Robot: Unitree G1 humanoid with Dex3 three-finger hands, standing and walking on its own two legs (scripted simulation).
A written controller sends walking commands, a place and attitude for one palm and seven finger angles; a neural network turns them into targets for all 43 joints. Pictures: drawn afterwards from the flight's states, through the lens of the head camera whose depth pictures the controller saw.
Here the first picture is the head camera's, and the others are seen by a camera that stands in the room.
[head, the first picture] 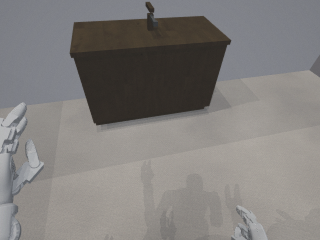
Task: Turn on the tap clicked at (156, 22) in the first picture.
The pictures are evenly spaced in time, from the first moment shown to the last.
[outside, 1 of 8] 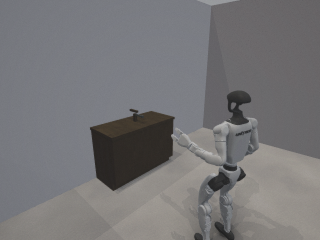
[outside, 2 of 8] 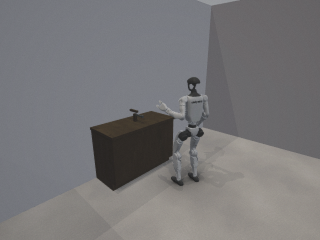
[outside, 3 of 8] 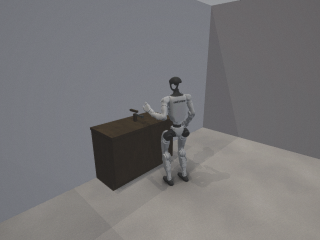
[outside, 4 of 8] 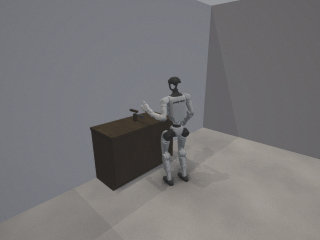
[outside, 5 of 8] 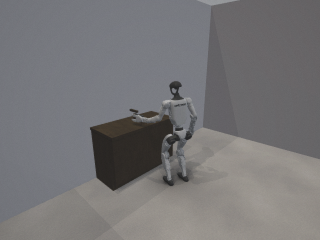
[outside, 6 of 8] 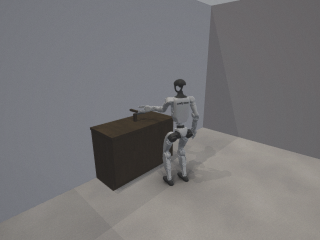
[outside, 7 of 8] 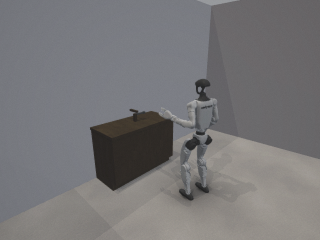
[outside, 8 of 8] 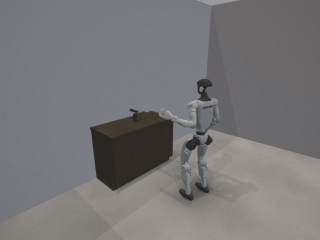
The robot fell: no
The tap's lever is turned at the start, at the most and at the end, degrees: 0 85 85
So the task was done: yes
